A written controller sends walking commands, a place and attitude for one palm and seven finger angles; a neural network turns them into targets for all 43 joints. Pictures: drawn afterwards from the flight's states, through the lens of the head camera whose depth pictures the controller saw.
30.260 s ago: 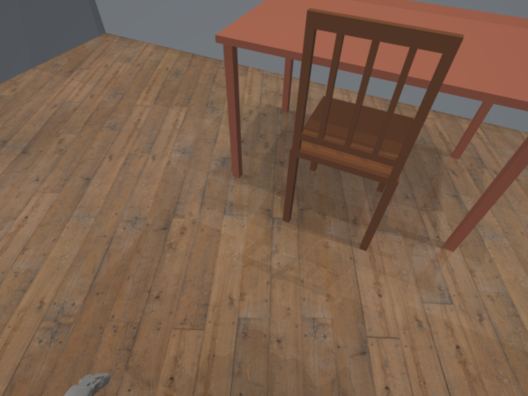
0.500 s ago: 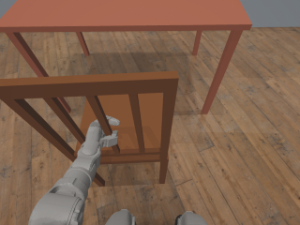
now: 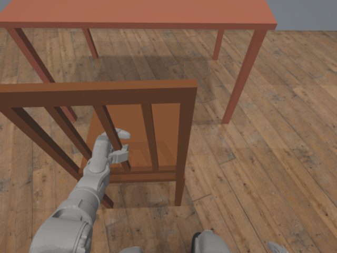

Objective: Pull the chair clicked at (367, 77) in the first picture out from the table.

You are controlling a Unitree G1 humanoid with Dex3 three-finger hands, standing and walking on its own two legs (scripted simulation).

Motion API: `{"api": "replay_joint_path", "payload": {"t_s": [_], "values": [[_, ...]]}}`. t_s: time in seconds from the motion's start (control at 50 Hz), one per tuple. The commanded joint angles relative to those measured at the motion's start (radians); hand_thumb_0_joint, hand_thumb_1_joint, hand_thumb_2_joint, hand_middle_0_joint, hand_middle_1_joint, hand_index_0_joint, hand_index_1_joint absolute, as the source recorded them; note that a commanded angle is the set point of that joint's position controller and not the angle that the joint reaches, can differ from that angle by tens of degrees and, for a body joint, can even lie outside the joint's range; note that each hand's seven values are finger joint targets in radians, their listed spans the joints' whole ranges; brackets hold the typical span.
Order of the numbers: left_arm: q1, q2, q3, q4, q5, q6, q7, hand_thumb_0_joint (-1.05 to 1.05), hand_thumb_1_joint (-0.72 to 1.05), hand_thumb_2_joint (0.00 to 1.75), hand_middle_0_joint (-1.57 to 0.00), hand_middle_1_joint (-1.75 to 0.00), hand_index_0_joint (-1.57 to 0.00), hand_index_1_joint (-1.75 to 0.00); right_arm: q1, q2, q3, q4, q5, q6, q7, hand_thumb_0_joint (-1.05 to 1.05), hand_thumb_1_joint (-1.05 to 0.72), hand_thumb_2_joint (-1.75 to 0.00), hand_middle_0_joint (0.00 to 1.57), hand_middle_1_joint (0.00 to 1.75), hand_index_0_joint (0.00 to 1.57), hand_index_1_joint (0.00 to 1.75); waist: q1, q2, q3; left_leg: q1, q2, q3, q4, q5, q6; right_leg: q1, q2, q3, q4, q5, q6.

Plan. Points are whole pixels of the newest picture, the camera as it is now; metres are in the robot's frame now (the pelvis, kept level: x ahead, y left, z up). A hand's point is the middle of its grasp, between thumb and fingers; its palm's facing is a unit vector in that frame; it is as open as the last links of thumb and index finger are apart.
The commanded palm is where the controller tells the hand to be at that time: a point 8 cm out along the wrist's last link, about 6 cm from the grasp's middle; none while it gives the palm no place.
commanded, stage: step backward, pulling the chair out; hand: left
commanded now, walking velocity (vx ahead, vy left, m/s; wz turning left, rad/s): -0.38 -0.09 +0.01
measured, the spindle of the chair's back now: (116, 144) +0.39 +0.15 -0.03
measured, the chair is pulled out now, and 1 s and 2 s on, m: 0.42 0.54 0.56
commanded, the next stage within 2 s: stop walking, hand still on the chair in 0.80 s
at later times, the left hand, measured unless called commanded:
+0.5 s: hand (120, 171) +0.32 +0.13 -0.04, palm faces +0.00 -0.98 -0.20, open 5.4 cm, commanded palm +0.32 +0.18 -0.04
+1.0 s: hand (116, 196) +0.25 +0.13 -0.04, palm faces +0.02 -0.98 -0.21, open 5.4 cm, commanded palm +0.23 +0.18 -0.03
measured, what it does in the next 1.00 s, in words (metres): steps on the spot: left foot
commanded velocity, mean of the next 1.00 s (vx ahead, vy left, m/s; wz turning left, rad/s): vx -0.28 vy -0.04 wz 0.02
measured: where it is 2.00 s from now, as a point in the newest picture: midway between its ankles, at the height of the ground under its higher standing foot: outside the picture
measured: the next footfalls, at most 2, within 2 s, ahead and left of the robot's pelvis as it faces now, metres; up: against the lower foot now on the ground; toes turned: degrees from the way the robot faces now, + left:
left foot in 1.00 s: -0.05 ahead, +0.13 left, +0.00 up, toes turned -1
right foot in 1.12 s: +0.03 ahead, -0.15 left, +0.00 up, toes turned -9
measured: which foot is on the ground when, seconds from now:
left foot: down 0.00-0.88, up 0.90-0.98, down 1.00-1.00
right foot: down 0.00-1.00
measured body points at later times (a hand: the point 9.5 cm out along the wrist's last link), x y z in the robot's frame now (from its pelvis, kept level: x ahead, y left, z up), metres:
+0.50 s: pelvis -0.06 +0.00 +0.00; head +0.01 -0.01 +0.44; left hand +0.31 +0.18 -0.03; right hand +0.02 -0.27 -0.13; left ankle -0.01 +0.15 -0.72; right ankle +0.03 -0.14 -0.72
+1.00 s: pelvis -0.10 +0.00 -0.01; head -0.08 -0.02 +0.44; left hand +0.25 +0.18 -0.03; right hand -0.03 -0.27 -0.14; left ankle -0.09 +0.13 -0.72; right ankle +0.01 -0.15 -0.72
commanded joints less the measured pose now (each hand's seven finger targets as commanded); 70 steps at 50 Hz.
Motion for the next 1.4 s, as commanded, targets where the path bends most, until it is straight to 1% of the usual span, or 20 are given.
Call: {"api": "replay_joint_path", "payload": {"t_s": [0.0,0.04,0.08,0.18,0.24,0.3,0.38,0.42,0.5,0.54,0.6,0.68,0.78,0.84,0.9,0.96,1.04,1.12,1.2,1.38], "values": [[-0.361,0.177,0.024,-0.204,-0.005,-0.056,0.015,0.0,0.9,0.9,-0.5,-1.45,-0.5,-1.45,0.023,-0.144,-0.057,-0.095,-0.008,-0.027,-0.027,0.0,-0.9,-0.9,0.2,0.3,0.2,0.3,0.069,0.111,-0.41,0.094,0.252,-0.186,-0.199,0.497,0.073,0.242,-0.049,0.103,0.049,0.136,-0.024],[-0.443,0.136,-0.017,-0.264,0.0,-0.063,0.005,0.0,0.9,0.9,-0.5,-1.45,-0.5,-1.45,0.013,-0.111,-0.043,-0.109,-0.024,-0.011,-0.009,0.0,-0.9,-0.9,0.2,0.3,0.2,0.3,0.054,0.288,-0.394,0.053,0.297,-0.201,-0.209,0.605,0.106,0.242,-0.022,0.08,0.138,-0.086,-0.014],[-0.424,0.141,0.006,-0.245,0.013,-0.077,0.011,0.0,0.9,0.9,-0.5,-1.45,-0.5,-1.45,0.03,-0.117,-0.056,-0.105,-0.023,-0.016,0.0,0.0,-0.9,-0.9,0.2,0.3,0.2,0.3,0.061,0.222,-0.391,0.083,0.299,-0.189,-0.155,0.66,0.105,0.235,-0.006,0.073,0.082,-0.141,-0.03],[-0.429,0.222,0.04,-0.214,0.008,-0.091,0.014,0.0,0.9,0.9,-0.5,-1.45,-0.5,-1.45,0.066,-0.134,-0.077,-0.075,-0.002,-0.025,-0.011,0.0,-0.9,-0.9,0.2,0.3,0.2,0.3,0.025,-0.113,-0.572,0.09,0.114,-0.048,0.128,0.372,-0.029,0.46,-0.219,0.229,-0.071,0.789,-0.149],[-0.347,0.238,0.039,-0.165,-0.004,-0.059,0.003,0.0,0.9,0.9,-0.5,-1.45,-0.5,-1.45,0.051,-0.112,-0.055,-0.083,0.004,-0.015,-0.014,0.0,-0.9,-0.9,0.2,0.3,0.2,0.3,0.039,-0.086,-0.487,0.036,0.064,-0.057,0.082,-0.096,-0.025,0.35,-0.289,0.246,-0.147,0.503,-0.145],[-0.354,0.235,0.049,-0.187,0.0,-0.056,0.013,0.0,0.9,0.9,-0.5,-1.45,-0.5,-1.45,0.033,-0.114,-0.044,-0.081,0.001,-0.018,-0.024,0.0,-0.9,-0.9,0.2,0.3,0.2,0.3,0.047,-0.121,-0.456,0.103,0.092,-0.058,-0.115,0.08,0.007,0.254,-0.206,0.172,-0.15,0.125,-0.078],[-0.417,0.151,0.003,-0.271,0.01,-0.073,0.007,0.0,0.9,0.9,-0.5,-1.45,-0.5,-1.45,-0.015,-0.118,-0.053,-0.136,-0.019,0.001,-0.005,0.0,-0.9,-0.9,0.2,0.3,0.2,0.3,0.058,0.268,-0.409,-0.033,0.291,-0.222,-0.244,0.341,0.115,0.268,0.007,0.049,0.136,-0.152,-0.015],[-0.372,0.15,0.009,-0.24,0.003,-0.065,0.006,0.0,0.9,0.9,-0.5,-1.45,-0.5,-1.45,0.014,-0.119,-0.057,-0.128,-0.016,0.005,0.001,0.0,-0.9,-0.9,0.2,0.3,0.2,0.3,0.063,0.231,-0.395,-0.008,0.307,-0.211,-0.196,0.434,0.129,0.27,0.024,0.052,0.1,-0.196,-0.016],[-0.398,0.192,0.013,-0.262,0.014,-0.092,0.004,0.0,0.9,0.9,-0.5,-1.45,-0.5,-1.45,0.064,-0.117,-0.074,-0.119,-0.004,-0.014,-0.004,0.0,-0.9,-0.9,0.2,0.3,0.2,0.3,0.02,-0.069,-0.53,0.083,0.14,-0.05,0.037,0.36,0.006,0.379,-0.149,0.202,-0.118,0.431,-0.095],[-0.361,0.233,0.023,-0.192,0.007,-0.068,0.0,0.0,0.9,0.9,-0.5,-1.45,-0.5,-1.45,0.062,-0.118,-0.068,-0.101,0.004,-0.013,-0.006,0.0,-0.9,-0.9,0.2,0.3,0.2,0.3,0.032,-0.139,-0.439,0.059,0.049,-0.033,0.143,-0.139,-0.021,0.185,-0.27,0.261,-0.258,0.041,-0.15],[-0.342,0.237,0.045,-0.154,0.004,-0.053,0.005,0.0,0.9,0.9,-0.5,-1.45,-0.5,-1.45,0.054,-0.098,-0.045,-0.079,-0.001,-0.014,-0.011,0.0,-0.9,-0.9,0.2,0.3,0.2,0.3,0.037,-0.135,-0.392,0.187,0.05,-0.004,0.041,-0.078,0.003,0.013,-0.216,0.197,-0.3,-0.35,-0.103],[-0.358,0.192,0.026,-0.176,-0.005,-0.067,0.006,0.0,0.9,0.9,-0.5,-1.45,-0.5,-1.45,-0.007,-0.121,-0.037,-0.125,-0.003,-0.016,-0.011,0.0,-0.9,-0.9,0.2,0.3,0.2,0.3,0.07,0.263,-0.357,-0.132,0.266,-0.236,-0.31,-0.168,0.125,0.199,0.024,0.035,0.175,-0.297,-0.011],[-0.329,0.176,0.017,-0.149,-0.011,-0.066,-0.014,0.0,0.9,0.9,-0.5,-1.45,-0.5,-1.45,0.045,-0.135,-0.05,-0.119,0.007,-0.032,-0.003,0.0,-0.9,-0.9,0.2,0.3,0.2,0.3,0.069,0.14,-0.307,-0.143,0.21,-0.14,-0.15,-0.114,0.102,0.29,0.015,0.076,-0.039,-0.206,-0.025],[-0.288,0.244,0.042,-0.114,-0.006,-0.041,-0.012,0.0,0.9,0.9,-0.5,-1.45,-0.5,-1.45,0.075,-0.119,-0.061,-0.103,0.016,-0.045,-0.004,0.0,-0.9,-0.9,0.2,0.3,0.2,0.3,0.048,-0.231,-0.342,0.0,0.024,0.006,0.181,-0.18,0.011,0.087,-0.221,0.324,-0.325,-0.442,-0.129],[-0.262,0.224,0.049,-0.306,0.011,-0.039,-0.009,0.0,0.9,0.9,-0.5,-1.45,-0.5,-1.45,0.041,-0.076,-0.042,-0.119,-0.011,-0.05,0.006,0.0,-0.9,-0.9,0.2,0.3,0.2,0.3,0.042,-0.131,-0.363,0.228,-0.008,0.024,0.338,-0.135,0.004,-0.147,-0.258,0.251,-0.381,-0.587,-0.147],[-0.182,0.204,0.055,-0.355,0.007,-0.039,-0.007,0.0,0.9,0.9,-0.5,-1.45,-0.5,-1.45,0.021,-0.067,-0.022,-0.125,-0.015,-0.061,-0.009,0.0,-0.9,-0.9,0.2,0.3,0.2,0.3,0.037,-0.105,-0.31,0.166,0.033,-0.007,-0.152,-0.069,0.039,0.068,-0.141,0.148,-0.203,-0.419,-0.071],[-0.085,0.139,0.017,-0.39,0.022,-0.02,0.004,0.0,0.9,0.9,-0.5,-1.45,-0.5,-1.45,-0.016,-0.082,-0.036,-0.148,-0.036,-0.037,-0.004,0.0,-0.9,-0.9,0.2,0.3,0.2,0.3,0.073,0.299,-0.269,0.027,0.25,-0.225,-0.348,0.278,0.146,0.254,0.027,0.043,0.079,-0.191,-0.005],[-0.049,0.183,0.039,-0.448,0.02,-0.014,0.002,0.0,0.9,0.9,-0.5,-1.45,-0.5,-1.45,0.038,-0.105,-0.058,-0.17,-0.02,-0.04,0.006,0.0,-0.9,-0.9,0.2,0.3,0.2,0.3,0.052,0.006,-0.364,0.1,0.123,-0.102,-0.143,0.371,0.051,0.49,-0.04,0.132,-0.194,0.24,-0.045],[-0.018,0.157,0.02,-0.472,0.012,0.003,0.007,0.0,0.9,0.9,-0.5,-1.45,-0.5,-1.45,0.01,-0.08,-0.047,-0.167,-0.01,-0.038,-0.003,0.0,-0.9,-0.9,0.2,0.3,0.2,0.3,0.052,0.047,-0.308,0.122,0.083,-0.045,-0.267,-0.013,0.032,0.311,-0.063,0.181,-0.25,-0.18,-0.047],[0.13,0.135,0.012,-0.51,0.009,0.012,0.021,0.0,0.9,0.9,-0.5,-1.45,-0.5,-1.45,-0.028,-0.074,-0.05,-0.187,-0.012,-0.022,-0.013,0.0,-0.9,-0.9,0.2,0.3,0.2,0.3,0.052,0.007,-0.357,0.206,0.113,-0.023,-0.252,0.342,0.024,0.422,-0.056,0.134,-0.176,0.292,-0.049]]}}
